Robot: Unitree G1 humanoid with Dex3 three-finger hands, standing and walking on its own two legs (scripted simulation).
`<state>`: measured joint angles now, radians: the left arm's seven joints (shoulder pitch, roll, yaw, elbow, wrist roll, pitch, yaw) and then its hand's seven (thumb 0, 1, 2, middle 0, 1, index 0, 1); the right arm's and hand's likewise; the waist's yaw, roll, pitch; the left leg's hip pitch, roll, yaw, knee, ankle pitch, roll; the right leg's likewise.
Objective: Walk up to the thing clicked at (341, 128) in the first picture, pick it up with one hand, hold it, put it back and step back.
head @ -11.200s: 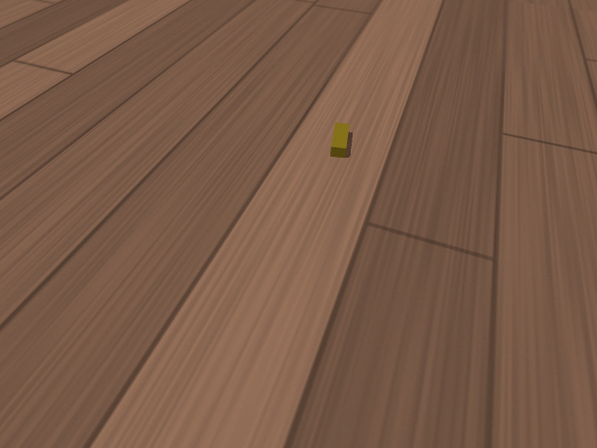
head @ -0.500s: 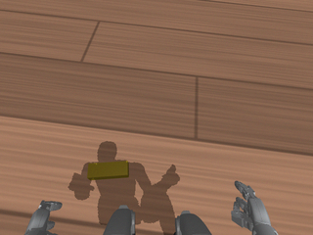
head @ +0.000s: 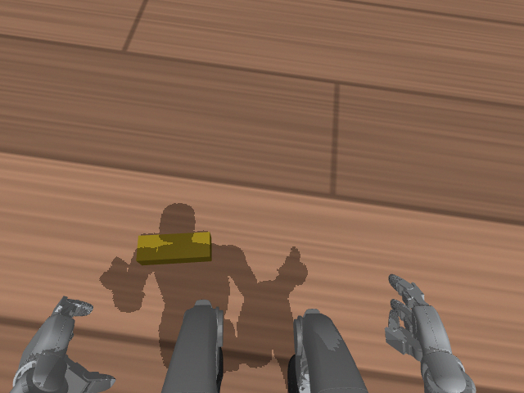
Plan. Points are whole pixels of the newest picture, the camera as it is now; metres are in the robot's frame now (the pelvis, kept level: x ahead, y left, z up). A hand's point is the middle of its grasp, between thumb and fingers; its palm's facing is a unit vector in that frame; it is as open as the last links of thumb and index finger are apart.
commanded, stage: rise first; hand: left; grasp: from above
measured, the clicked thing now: (175, 248) +0.46 +0.25 -0.58
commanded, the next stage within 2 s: none
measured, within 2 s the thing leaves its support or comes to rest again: neither
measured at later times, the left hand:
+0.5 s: hand (125, 282) +0.31 +0.31 -0.32, palm faces -0.45 -0.25 -0.86, open 14.2 cm
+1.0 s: hand (136, 262) +0.38 +0.31 -0.40, palm faces -0.44 -0.02 -0.90, open 14.3 cm
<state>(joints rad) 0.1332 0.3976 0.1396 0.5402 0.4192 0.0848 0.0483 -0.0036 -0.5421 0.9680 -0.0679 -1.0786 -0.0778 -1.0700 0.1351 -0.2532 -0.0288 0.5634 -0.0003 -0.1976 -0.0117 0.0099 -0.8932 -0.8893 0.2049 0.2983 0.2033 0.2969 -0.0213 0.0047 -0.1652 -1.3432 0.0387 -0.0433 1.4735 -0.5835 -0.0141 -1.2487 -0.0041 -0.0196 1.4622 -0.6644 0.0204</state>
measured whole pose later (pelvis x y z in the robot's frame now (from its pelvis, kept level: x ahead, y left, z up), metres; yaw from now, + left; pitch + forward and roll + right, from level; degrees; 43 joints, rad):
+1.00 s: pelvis -0.06 +0.00 -0.26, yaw -8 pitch +32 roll -8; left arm -0.76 0.78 0.16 1.24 1.24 -0.31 0.33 0.00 -0.56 1.04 -0.07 -1.00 -0.06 -1.01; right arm 0.08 -0.26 0.01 0.77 -0.11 -0.02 0.10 0.00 -0.90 -0.90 0.20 0.30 0.20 0.30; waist -0.11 -0.03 -0.06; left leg -2.27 0.05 -0.15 2.31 -0.62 -0.01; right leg -2.13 0.06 -0.07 2.27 -0.72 0.04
